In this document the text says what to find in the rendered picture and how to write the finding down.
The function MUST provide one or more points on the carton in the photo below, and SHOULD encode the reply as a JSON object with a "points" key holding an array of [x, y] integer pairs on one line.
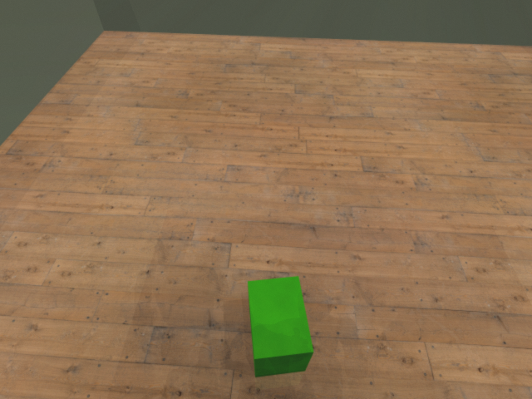
{"points": [[279, 326]]}

